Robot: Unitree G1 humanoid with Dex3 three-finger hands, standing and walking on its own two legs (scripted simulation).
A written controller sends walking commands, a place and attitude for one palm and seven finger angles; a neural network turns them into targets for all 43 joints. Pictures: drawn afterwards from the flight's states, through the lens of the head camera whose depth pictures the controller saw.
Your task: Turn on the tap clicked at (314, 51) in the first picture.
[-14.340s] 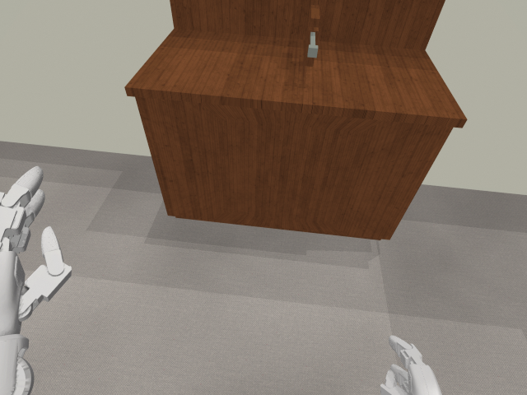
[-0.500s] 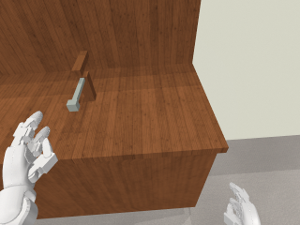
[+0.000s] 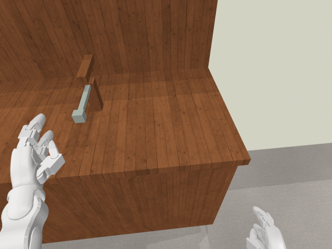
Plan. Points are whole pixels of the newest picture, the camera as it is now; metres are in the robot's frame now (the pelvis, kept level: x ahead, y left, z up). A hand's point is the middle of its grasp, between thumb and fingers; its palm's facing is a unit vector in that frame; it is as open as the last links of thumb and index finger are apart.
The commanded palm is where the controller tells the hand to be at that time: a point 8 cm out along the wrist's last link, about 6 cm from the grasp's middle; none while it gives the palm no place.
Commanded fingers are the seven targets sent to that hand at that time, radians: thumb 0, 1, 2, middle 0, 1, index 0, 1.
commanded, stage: reach beside the lever's end, fingers flat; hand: left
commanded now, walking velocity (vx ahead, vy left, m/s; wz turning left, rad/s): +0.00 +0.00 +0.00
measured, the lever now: (79, 116) +0.41 +0.29 +0.10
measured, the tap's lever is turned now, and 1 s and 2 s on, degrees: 0 0 3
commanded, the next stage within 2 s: push the lever round in 1.36 s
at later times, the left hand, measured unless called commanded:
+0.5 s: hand (59, 138) +0.32 +0.30 +0.12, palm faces +0.49 -0.87 -0.08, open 7.7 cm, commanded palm +0.29 +0.33 +0.11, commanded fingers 0.00 0.90 0.90 -0.16 -0.18 -0.16 -0.18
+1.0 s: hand (66, 120) +0.39 +0.32 +0.10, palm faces +0.45 -0.89 -0.09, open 7.8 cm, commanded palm +0.35 +0.35 +0.10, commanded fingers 0.00 0.90 0.90 -0.15 -0.15 -0.15 -0.15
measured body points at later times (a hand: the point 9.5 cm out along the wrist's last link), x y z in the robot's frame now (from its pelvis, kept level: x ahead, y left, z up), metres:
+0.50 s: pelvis +0.00 +0.00 +0.00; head +0.01 -0.01 +0.45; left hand +0.29 +0.34 +0.12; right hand +0.16 -0.26 -0.10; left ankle +0.00 +0.13 -0.73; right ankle +0.02 -0.09 -0.73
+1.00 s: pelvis +0.01 +0.01 +0.00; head +0.05 +0.00 +0.44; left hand +0.36 +0.36 +0.11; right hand +0.09 -0.26 -0.12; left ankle +0.00 +0.13 -0.73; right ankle +0.02 -0.09 -0.73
